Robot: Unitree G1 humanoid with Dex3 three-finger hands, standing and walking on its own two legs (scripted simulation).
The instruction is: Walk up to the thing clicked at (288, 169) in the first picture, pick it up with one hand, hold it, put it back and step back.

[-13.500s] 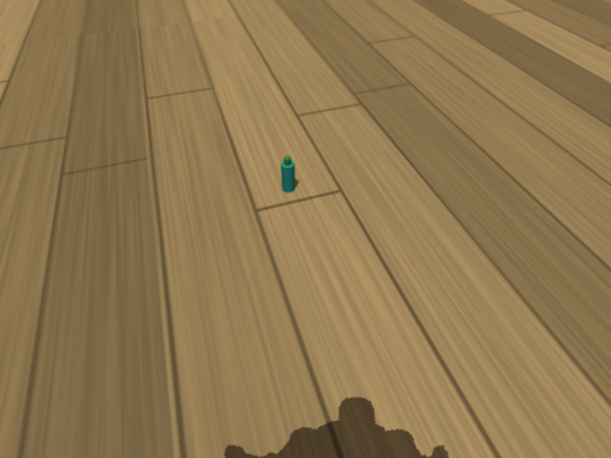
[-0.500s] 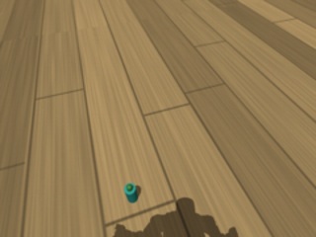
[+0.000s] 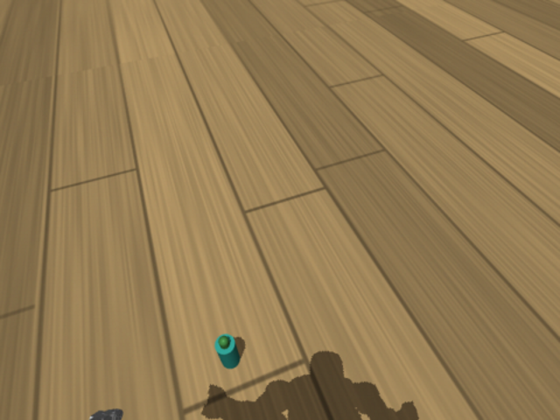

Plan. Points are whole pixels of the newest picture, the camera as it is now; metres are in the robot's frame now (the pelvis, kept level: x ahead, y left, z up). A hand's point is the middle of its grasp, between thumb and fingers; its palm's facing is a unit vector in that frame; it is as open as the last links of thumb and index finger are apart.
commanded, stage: stand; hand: left
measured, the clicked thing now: (227, 350) +0.44 +0.20 -0.67
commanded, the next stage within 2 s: walk up in 0.88 s
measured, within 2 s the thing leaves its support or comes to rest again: neither
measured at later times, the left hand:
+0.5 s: hand out of the picture +0.04 +0.25 -0.15, palm faces +0.01 -0.94 -0.34, open 7.4 cm
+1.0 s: hand out of the picture +0.06 +0.26 -0.15, palm faces +0.02 -0.93 -0.36, open 7.3 cm
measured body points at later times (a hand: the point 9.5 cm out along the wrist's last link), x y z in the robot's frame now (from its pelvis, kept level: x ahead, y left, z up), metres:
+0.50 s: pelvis -0.03 -0.01 +0.01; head -0.02 -0.01 +0.46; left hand +0.04 +0.30 -0.12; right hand +0.06 -0.31 -0.13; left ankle -0.04 +0.13 -0.74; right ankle +0.03 -0.12 -0.74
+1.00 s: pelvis -0.03 +0.00 +0.00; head +0.01 +0.00 +0.45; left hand +0.06 +0.31 -0.13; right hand +0.05 -0.31 -0.13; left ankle -0.04 +0.13 -0.74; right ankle +0.03 -0.12 -0.74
